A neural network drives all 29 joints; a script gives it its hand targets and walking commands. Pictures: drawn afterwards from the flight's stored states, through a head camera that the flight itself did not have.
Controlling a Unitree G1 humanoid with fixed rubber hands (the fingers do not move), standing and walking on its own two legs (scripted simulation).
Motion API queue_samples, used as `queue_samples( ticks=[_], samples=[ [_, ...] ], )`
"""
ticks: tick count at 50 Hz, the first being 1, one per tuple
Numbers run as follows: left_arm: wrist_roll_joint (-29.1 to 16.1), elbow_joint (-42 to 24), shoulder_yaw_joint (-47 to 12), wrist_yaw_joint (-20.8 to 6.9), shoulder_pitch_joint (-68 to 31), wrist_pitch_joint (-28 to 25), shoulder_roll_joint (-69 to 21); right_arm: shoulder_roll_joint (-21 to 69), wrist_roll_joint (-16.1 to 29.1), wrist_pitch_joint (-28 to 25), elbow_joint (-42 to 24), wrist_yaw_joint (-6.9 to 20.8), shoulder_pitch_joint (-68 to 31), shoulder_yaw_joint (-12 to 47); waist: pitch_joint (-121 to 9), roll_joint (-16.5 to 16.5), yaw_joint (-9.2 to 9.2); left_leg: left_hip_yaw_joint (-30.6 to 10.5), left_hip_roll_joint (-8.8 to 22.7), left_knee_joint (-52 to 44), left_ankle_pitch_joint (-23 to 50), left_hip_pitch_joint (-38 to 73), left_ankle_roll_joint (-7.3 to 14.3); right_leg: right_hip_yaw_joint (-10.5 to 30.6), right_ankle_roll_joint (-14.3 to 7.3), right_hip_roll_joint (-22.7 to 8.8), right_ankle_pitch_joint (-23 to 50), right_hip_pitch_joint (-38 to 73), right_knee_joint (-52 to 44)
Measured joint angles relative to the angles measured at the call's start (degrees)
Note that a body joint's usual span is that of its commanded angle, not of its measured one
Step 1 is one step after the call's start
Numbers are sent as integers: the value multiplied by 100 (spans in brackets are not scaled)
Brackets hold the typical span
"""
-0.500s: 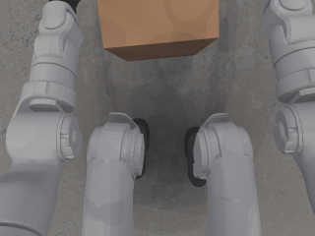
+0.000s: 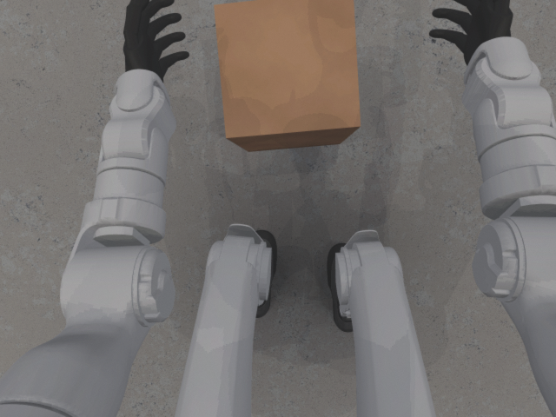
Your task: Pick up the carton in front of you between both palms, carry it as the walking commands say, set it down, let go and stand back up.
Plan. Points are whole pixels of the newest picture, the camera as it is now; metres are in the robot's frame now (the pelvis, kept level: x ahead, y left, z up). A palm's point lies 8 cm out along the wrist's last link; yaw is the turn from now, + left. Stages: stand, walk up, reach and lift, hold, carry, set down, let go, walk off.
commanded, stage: set down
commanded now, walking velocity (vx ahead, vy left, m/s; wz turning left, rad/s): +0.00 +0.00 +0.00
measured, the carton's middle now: (289, 88) +0.55 +0.04 -0.36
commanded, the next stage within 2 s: let go in 0.40 s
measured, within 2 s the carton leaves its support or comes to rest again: neither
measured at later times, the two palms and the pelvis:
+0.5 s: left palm (31, 29) +0.49 +0.22 +0.04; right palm out of the picture +0.53 -0.17 +0.05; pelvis +0.03 -0.01 +0.15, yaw +0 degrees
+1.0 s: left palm out of the picture +0.35 +0.26 +0.16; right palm out of the picture +0.39 -0.18 +0.17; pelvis +0.09 +0.03 +0.26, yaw +0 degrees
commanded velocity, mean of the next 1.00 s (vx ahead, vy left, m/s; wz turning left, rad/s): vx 0.00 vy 0.00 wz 0.00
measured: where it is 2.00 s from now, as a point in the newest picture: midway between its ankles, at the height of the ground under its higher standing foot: (301, 295)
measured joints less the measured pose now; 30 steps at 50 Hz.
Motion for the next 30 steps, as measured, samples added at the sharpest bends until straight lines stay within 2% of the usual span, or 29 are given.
queue_samples(
  ticks=[3,7,12,17,22,27,30],
  samples=[
    [-74,-358,17,-28,183,198,95,11,34,250,-486,-11,163,136,1,29,48,51,24,-381,58,298,-6,94,-8,22,80,239,-330],
    [-169,-606,45,-196,384,349,307,109,-95,539,-922,-35,340,245,-184,-20,45,85,8,-951,132,787,-34,188,-37,3,147,671,-817],
    [-130,-133,183,-525,484,172,364,332,-429,443,-632,-74,523,59,-700,-182,-17,-15,-26,-1649,222,1353,-97,163,-105,-38,227,1236,-1505],
    [243,337,472,-747,710,-118,211,651,-643,151,-248,-72,799,-248,-1043,-318,-149,-164,-24,-2266,343,1857,-140,81,-148,-48,370,1781,-2195],
    [523,252,498,-745,1096,-264,24,879,-695,-65,-212,30,1129,-469,-934,-311,-200,-266,8,-2867,561,2338,-131,42,-143,-32,634,2309,-2903],
    [618,-349,292,-660,1334,-211,-90,754,-625,-50,-600,50,1388,-400,-518,-159,-81,-278,52,-3500,856,2885,-65,91,-73,-12,985,2889,-3636],
    [729,-664,96,-705,1683,-164,-28,712,-768,22,-964,22,1750,-277,-366,-46,-43,-226,69,-3896,992,3341,0,178,-17,-14,1151,3345,-4060]
  ],
)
